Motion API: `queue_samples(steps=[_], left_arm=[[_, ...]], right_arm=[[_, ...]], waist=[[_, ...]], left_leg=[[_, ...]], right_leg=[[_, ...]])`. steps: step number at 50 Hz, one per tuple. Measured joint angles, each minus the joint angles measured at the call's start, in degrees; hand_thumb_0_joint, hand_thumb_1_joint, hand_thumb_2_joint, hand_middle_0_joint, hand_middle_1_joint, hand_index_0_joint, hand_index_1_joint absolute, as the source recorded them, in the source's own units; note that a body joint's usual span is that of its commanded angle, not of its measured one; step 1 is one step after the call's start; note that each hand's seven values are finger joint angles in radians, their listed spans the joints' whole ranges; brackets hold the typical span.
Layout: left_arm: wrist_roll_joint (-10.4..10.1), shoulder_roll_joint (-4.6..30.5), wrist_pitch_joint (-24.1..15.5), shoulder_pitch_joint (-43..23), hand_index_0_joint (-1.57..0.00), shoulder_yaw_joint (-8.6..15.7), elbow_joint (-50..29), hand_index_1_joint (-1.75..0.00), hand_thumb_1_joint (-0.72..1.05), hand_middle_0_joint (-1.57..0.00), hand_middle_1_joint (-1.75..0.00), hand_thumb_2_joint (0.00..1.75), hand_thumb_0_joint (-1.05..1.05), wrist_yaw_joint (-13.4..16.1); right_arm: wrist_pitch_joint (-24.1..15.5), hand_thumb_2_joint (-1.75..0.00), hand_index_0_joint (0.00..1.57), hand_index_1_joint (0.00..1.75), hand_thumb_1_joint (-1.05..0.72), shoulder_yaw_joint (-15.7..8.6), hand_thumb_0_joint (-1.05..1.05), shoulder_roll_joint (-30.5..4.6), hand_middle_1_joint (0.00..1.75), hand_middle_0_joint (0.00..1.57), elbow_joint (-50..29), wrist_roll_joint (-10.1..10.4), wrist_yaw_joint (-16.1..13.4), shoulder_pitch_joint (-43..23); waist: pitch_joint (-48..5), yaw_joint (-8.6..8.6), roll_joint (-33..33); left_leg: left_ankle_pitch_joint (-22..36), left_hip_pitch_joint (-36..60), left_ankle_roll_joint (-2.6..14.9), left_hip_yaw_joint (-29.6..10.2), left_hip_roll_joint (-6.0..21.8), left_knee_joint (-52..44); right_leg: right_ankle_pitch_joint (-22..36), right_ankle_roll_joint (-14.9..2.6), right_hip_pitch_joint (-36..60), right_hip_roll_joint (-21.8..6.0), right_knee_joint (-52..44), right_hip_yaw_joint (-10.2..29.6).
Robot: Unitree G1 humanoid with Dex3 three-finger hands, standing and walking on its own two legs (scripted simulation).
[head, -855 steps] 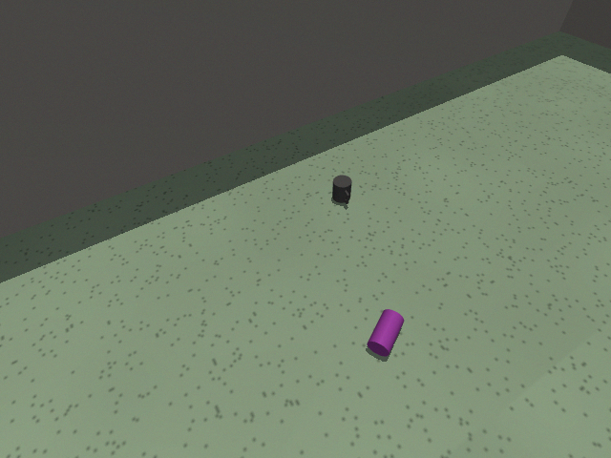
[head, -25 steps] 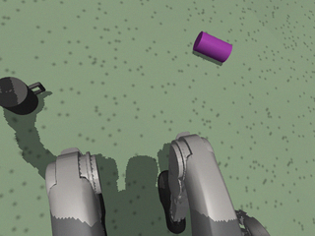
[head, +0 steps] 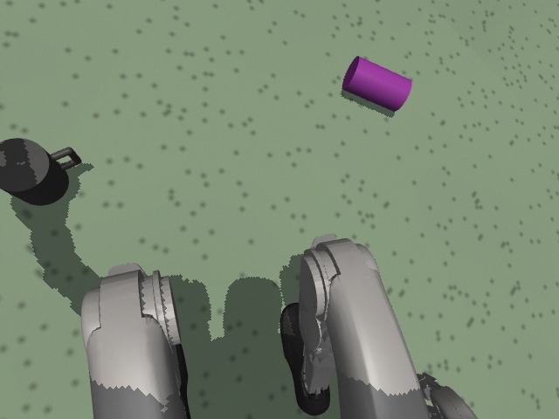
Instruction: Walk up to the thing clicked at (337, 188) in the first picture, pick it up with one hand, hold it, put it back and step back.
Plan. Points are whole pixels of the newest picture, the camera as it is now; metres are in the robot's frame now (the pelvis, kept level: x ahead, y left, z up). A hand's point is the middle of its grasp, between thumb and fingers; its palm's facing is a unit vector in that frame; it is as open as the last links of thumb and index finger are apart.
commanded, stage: rise first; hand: left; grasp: from above
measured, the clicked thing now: (41, 169) +0.49 +0.34 -0.28
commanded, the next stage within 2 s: none
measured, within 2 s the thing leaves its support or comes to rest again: neither
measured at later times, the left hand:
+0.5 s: hand out of the picture +0.43 +0.39 -0.14, palm faces -0.45 -0.08 -0.89, open 13.8 cm
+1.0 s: hand out of the picture +0.43 +0.39 -0.15, palm faces -0.46 -0.08 -0.89, open 13.8 cm
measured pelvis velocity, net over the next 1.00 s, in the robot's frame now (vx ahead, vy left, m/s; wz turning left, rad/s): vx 0.00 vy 0.00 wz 0.00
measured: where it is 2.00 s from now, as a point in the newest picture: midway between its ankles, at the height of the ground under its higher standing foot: (242, 392)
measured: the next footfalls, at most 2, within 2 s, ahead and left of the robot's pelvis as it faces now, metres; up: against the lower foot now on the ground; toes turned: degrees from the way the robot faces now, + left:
none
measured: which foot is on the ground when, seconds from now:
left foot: down 0.00-1.00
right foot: down 0.00-1.00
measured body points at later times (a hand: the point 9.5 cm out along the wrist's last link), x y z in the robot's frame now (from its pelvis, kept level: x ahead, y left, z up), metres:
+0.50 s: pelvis +0.00 +0.00 +0.00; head +0.24 +0.09 +0.37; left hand +0.45 +0.39 -0.09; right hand +0.08 -0.27 -0.10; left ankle +0.08 +0.13 -0.29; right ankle +0.10 -0.13 -0.29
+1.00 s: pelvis +0.00 +0.00 +0.00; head +0.23 +0.10 +0.37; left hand +0.45 +0.39 -0.10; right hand +0.08 -0.27 -0.10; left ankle +0.08 +0.13 -0.29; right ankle +0.10 -0.13 -0.29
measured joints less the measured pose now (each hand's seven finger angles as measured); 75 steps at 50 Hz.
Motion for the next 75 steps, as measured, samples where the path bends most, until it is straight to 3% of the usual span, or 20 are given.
queue_samples(steps=[18,44,54,75], left_arm=[[-1.0,0.4,-0.8,0.9,-0.11,0.4,-1.2,-1.08,-0.54,-0.11,-1.08,1.04,0.0,-1.3],[-0.4,0.1,-0.3,0.5,-0.11,0.6,-0.9,-1.09,-0.53,-0.11,-1.1,1.06,0.0,-0.6],[-0.7,-0.3,-0.1,0.9,-0.11,-0.4,-1.0,-1.09,-0.53,-0.11,-1.1,1.07,0.0,-1.0],[-0.2,0.6,-0.7,0.2,-0.11,0.7,0.6,-1.1,-0.52,-0.11,-1.11,1.07,0.0,-0.1]], right_arm=[[-0.1,-0.9,0.2,0.3,-0.91,-0.1,0.0,-0.5,0.3,0.2,0.0,0.0,0.2,0.0],[-0.2,-0.9,0.2,0.3,-0.91,0.0,0.0,-0.2,0.3,0.2,-0.1,0.0,0.2,0.0],[-0.3,-0.9,0.2,0.3,-0.91,-0.2,0.0,-0.2,0.3,0.2,-0.2,0.3,0.3,0.3],[-0.7,-0.9,0.2,0.3,-0.91,0.4,0.0,-0.5,0.3,0.2,-0.2,-0.3,0.1,-0.1]], waist=[[0.8,0.48,0.0],[0.5,0.03,-0.2],[0.2,0.21,0.0],[0.9,-0.34,0.1]], left_leg=[[0.3,0.2,-0.33,-0.1,0.0,0.0],[0.1,0.1,-0.12,-0.2,-0.1,0.2],[0.3,0.0,-0.12,0.1,-0.3,0.1],[0.1,-0.5,-0.5,-0.4,-0.2,0.9]], right_leg=[[0.3,-0.15,-0.1,0.0,0.2,0.0],[0.2,0.0,0.0,0.1,0.2,-0.1],[0.2,-0.02,-0.1,-0.1,0.2,0.1],[0.4,-0.1,-0.9,0.3,0.9,-0.2]])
